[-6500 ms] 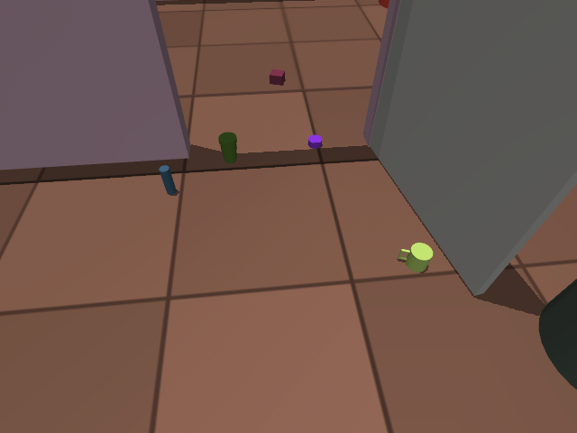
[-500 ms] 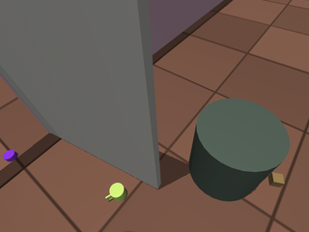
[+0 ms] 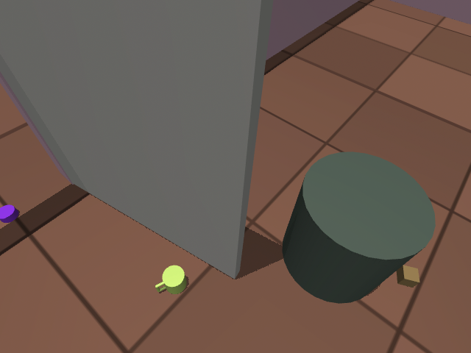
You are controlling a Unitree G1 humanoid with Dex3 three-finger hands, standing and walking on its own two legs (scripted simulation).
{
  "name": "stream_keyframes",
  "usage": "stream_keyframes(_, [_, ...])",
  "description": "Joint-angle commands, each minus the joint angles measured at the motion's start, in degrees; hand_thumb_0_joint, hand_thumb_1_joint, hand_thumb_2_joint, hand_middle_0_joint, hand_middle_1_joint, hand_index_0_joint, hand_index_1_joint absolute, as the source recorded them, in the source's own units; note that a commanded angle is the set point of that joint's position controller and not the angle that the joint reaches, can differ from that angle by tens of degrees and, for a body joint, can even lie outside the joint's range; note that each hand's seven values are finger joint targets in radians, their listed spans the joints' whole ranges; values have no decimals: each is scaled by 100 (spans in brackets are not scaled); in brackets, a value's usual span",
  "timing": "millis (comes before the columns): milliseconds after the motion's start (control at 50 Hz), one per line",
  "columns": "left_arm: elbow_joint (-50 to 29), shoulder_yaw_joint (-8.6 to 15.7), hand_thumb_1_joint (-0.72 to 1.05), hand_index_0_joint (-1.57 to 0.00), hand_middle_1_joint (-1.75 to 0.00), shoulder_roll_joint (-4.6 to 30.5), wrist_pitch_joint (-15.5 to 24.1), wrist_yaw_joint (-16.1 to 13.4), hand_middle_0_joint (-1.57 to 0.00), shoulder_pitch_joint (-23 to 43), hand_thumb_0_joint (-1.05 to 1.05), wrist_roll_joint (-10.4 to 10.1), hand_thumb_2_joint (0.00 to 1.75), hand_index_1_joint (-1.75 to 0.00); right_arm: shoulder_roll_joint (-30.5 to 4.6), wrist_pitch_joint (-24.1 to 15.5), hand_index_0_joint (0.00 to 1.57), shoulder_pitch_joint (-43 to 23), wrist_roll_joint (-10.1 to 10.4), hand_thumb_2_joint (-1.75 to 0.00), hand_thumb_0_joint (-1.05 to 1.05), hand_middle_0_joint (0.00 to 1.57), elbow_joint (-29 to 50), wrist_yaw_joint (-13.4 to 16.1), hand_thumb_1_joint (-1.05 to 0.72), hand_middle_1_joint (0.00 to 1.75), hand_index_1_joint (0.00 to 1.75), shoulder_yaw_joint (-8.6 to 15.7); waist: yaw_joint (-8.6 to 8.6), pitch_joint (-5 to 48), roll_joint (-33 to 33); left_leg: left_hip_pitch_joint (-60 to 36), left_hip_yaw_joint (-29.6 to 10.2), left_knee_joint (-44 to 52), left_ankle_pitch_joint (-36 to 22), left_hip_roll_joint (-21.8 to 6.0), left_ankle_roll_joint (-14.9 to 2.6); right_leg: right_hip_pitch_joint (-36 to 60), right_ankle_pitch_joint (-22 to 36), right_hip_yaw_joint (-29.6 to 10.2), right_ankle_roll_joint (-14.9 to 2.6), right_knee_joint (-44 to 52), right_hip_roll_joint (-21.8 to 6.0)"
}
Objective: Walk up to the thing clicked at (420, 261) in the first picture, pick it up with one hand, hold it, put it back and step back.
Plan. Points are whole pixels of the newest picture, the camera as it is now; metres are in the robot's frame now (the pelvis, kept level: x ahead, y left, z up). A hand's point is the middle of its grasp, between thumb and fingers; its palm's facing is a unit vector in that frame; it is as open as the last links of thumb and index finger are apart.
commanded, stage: stand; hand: left
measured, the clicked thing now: (170, 281) +0.48 +0.24 -0.72
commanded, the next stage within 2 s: none
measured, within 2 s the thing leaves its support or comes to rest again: neither
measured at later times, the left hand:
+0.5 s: hand out of the picture +0.07 +0.24 -0.13, palm faces +0.00 -0.93 -0.35, open 7.3 cm
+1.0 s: hand out of the picture +0.10 +0.24 -0.13, palm faces -0.02 -0.94 -0.34, open 7.3 cm
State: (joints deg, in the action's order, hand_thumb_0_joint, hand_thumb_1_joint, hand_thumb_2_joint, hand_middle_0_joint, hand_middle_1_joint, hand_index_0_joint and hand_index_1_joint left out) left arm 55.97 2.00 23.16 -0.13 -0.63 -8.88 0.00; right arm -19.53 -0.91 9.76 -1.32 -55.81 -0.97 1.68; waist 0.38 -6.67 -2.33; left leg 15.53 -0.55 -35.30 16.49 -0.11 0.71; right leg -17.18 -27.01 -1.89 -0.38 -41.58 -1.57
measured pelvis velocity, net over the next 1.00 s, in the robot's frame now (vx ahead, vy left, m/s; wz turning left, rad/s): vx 0.02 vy -0.01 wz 0.01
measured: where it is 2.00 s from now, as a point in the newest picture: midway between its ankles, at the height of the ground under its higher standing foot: outside the picture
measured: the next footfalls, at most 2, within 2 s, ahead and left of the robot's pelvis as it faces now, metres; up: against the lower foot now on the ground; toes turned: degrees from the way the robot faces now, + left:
none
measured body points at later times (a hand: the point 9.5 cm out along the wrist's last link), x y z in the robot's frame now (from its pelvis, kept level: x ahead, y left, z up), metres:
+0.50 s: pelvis +0.00 -0.02 +0.02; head +0.00 -0.03 +0.47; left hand +0.07 +0.29 -0.10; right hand +0.08 -0.32 -0.11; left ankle +0.03 +0.13 -0.72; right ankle +0.02 -0.13 -0.72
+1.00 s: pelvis +0.02 -0.01 +0.02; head +0.03 -0.01 +0.47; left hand +0.10 +0.29 -0.11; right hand +0.10 -0.31 -0.11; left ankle +0.03 +0.13 -0.72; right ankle +0.02 -0.13 -0.72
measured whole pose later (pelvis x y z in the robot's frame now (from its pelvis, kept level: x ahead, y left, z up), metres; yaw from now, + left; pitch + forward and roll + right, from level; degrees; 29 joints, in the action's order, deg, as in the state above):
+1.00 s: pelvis +0.02 -0.01 +0.02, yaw +0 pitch -2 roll +0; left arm 65.6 0.3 20.1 0.6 0.7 -4.3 0.5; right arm -20.2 -1.0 4.7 -0.4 -65.8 -0.8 0.2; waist -0.2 -3.4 0.5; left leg 8.2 -1.7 -19.0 9.2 -2.3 2.5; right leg -7.2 -10.3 0.0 0.1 -19.1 0.1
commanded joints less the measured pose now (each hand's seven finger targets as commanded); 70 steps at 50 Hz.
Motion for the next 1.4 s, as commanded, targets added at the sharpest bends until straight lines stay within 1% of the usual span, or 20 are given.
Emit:
stream_keyframes(0, [-46, 185, 90, -20, -30, 921, 264, -48, -20, -171, 0, 35, 90, -30, -1383, -84, 20, -594, 112, -90, 0, 20, 289, 99, -90, 30, 30, 316, 192, 743, 1061, 25, -1026, 1099, -1158, -1003, -446, 1322, 1735, -143, 5, 2054, -165])
stream_keyframes(20, [-48, 207, 90, -20, -30, 1253, 274, -52, -20, 204, 0, 83, 90, -30, -1180, -87, 20, -508, 192, -90, 0, 20, 244, 101, -90, 30, 30, 254, -77, 770, 474, -159, -803, 1172, -688, -644, -203, 970, 1835, -692, -176, 1966, -496])
stream_keyframes(40, [18, 185, 90, -20, -30, 1278, 261, -10, -20, 412, 0, 94, 90, -30, -1257, -74, 20, -466, 182, -90, 0, 20, 115, 99, -90, 30, 30, 239, -223, 544, 436, -518, -701, 1402, 131, -560, -210, 306, 1145, -761, -253, 2062, -502])
stream_keyframes(60, [71, 126, 90, -20, -30, 1108, 249, 35, -20, 472, 0, 93, 90, -30, -1314, -68, 20, -569, 159, -90, 0, 20, 14, 94, -90, 30, 30, 246, -162, 475, 456, -672, -791, 1548, 503, -642, -226, 182, 786, -654, -229, 2154, -445])
stream_keyframes(80, [107, 74, 90, -20, -30, 1002, 250, 63, -20, 467, 0, 81, 90, -30, -1394, -80, 20, -704, 149, -90, 0, 20, -39, 72, -90, 30, 30, 257, -89, 563, 509, -673, -846, 1633, 556, -684, -228, 321, 746, -541, -196, 2223, -406])
stream_keyframes(120, [225, 57, 90, -20, -30, 1044, 297, 74, -20, 482, 0, 35, 90, -30, -1312, -87, 20, -676, 112, -90, 0, 20, -178, 36, -90, 30, 30, 226, -107, 513, 231, -609, -761, 1619, 353, -676, -266, 449, 751, -604, -166, 2456, -468])
stream_keyframes(160, [324, 35, 90, -20, -30, 1037, 324, 78, -20, 470, 0, 39, 90, -30, -1250, -104, 20, -624, 110, -90, 0, 20, -286, 39, -90, 30, 30, 193, -134, 613, 125, -821, -659, 1567, -278, -673, -248, 536, 1246, -614, -172, 2513, -522])
stream_keyframes(260, [481, 41, 90, -20, -30, 1026, 323, 62, -20, 514, 0, 35, 90, -30, -1251, -107, 20, -652, 98, -90, 0, 20, -453, 36, -90, 30, 30, 169, -122, 572, 6, -832, -582, 1647, -474, -657, -200, 582, 1229, -601, -116, 2695, -543])
stream_keyframes(300, [515, 39, 90, -20, -30, 1037, 305, 58, -20, 449, 0, 39, 90, -30, -1244, -91, 20, -660, 103, -90, 0, 20, -491, 29, -90, 30, 30, 165, -103, 436, 20, -911, -539, 1632, -276, -606, -169, 257, 638, -684, -118, 2916, -562])
stream_keyframes(380, [520, 69, 90, -20, -30, 1014, 292, 61, -20, 577, 0, 27, 90, -30, -1296, -123, 20, -660, 66, -90, 0, 20, -549, 44, -90, 30, 30, 151, -76, 593, 208, -678, -586, 1790, -524, -701, -150, 717, 1276, -545, -90, 2689, -518])
stream_keyframes(480, [575, 83, 90, -20, -30, 1001, 264, 76, -20, 604, 0, 18, 90, -30, -1292, -136, 20, -669, 72, -90, 0, 20, -594, 65, -90, 30, 30, 110, -21, 578, 187, -519, -596, 1913, -516, -700, -122, 857, 1359, -477, -69, 2636, -496])
stream_keyframes(600, [584, 78, 90, -20, -30, 1000, 257, 69, -20, 653, 0, 16, 90, -30, -1299, -141, 20, -712, 69, -90, 0, 20, -628, 88, -90, 30, 30, 86, -10, 919, 178, -757, -542, 1831, -1199, -748, -113, 1111, 2145, -381, -77, 2524, -533])
stream_keyframes(660, [611, 78, 90, -20, -30, 1000, 230, 65, -20, 700, 0, 26, 90, -30, -1319, -127, 20, -681, 79, -90, 0, 20, -667, 98, -90, 30, 30, 79, -28, 817, 201, -667, -559, 1917, -937, -743, -110, 1078, 1886, -365, -80, 2555, -507])
stream_keyframes(720, [615, 72, 90, -20, -30, 954, 235, 66, -20, 679, 0, 14, 90, -30, -1344, -138, 20, -706, 86, -90, 0, 20, -666, 108, -90, 30, 30, 73, -6, 1016, 277, -835, -545, 1833, -1504, -783, -108, 1240, 2424, -331, -71, 2456, -538])
stream_keyframes(880, [639, 62, 90, -20, -30, 988, 211, 61, -20, 717, 0, 27, 90, -30, -1302, -96, 20, -697, 79, -90, 0, 20, -695, 105, -90, 30, 30, 51, -56, 740, 214, -808, -536, 1959, -951, -743, -95, 920, 1836, -362, -66, 2632, -517])
stream_keyframes(960, [629, 55, 90, -20, -30, 924, 223, 54, -20, 701, 0, 24, 90, -30, -1327, -127, 20, -695, 80, -90, 0, 20, -676, 118, -90, 30, 30, 49, -61, 1019, 290, -888, -509, 1865, -1588, -790, -113, 1256, 2548, -313, -52, 2489, -549])
stream_keyframes(1120, [647, 54, 90, -20, -30, 932, 209, 44, -20, 666, 0, 28, 90, -30, -1305, -97, 20, -804, 92, -90, 0, 20, -645, 128, -90, 30, 30, 52, -56, 944, 229, -1066, -495, 1858, -1564, -779, -115, 1079, 2482, -286, -43, 2547, -539])
stream_keyframes(1180, [647, 62, 90, -20, -30, 919, 215, 40, -20, 580, 0, 25, 90, -30, -1341, -106, 20, -792, 89, -90, 0, 20, -644, 132, -90, 30, 30, 62, -34, 1079, 300, -1124, -456, 1798, -1878, -795, -136, 1263, 2846, -282, -45, 2494, -570])
stream_keyframes(1300, [650, 64, 90, -20, -30, 910, 186, 34, -20, 602, 0, 34, 90, -30, -1334, -105, 20, -813, 91, -90, 0, 20, -620, 140, -90, 30, 30, 57, -28, 1005, 305, -1100, -482, 1863, -1892, -806, -119, 1260, 2703, -235, -41, 2482, -554])
stream_keyframes(1380, [649, 67, 90, -20, -30, 950, 183, 38, -20, 605, 0, 51, 90, -30, -1289, -83, 20, -781, 84, -90, 0, 20, -621, 138, -90, 30, 30, 50, -54, 858, 222, -969, -495, 1950, -1463, -780, -119, 1175, 2356, -275, -43, 2559, -551])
